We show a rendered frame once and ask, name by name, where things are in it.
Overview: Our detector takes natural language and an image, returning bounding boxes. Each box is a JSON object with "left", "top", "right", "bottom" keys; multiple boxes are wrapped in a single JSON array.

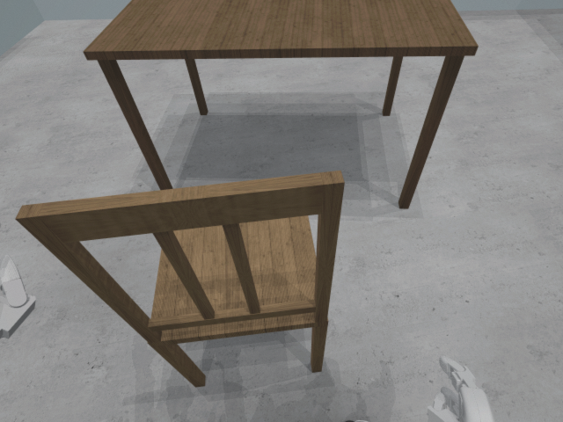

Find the chair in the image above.
[{"left": 15, "top": 171, "right": 345, "bottom": 388}]

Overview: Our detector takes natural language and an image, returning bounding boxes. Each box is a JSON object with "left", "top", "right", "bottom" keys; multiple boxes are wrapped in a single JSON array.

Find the robot left hand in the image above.
[{"left": 0, "top": 254, "right": 36, "bottom": 338}]

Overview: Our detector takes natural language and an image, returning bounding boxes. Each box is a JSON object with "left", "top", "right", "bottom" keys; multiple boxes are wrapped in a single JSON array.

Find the table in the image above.
[{"left": 83, "top": 0, "right": 479, "bottom": 209}]

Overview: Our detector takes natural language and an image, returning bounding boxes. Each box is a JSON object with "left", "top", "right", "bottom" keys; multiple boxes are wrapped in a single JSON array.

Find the robot right hand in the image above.
[{"left": 428, "top": 356, "right": 496, "bottom": 422}]

